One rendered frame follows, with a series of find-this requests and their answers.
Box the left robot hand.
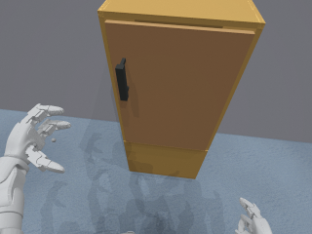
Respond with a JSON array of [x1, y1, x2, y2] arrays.
[[4, 103, 71, 174]]

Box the robot left forearm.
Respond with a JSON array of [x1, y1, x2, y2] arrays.
[[0, 156, 29, 234]]

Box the cupboard door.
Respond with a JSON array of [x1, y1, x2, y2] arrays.
[[104, 19, 255, 151]]

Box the handle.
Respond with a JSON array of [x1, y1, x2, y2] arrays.
[[115, 58, 129, 101]]

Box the right robot hand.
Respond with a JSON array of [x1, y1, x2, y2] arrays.
[[235, 197, 273, 234]]

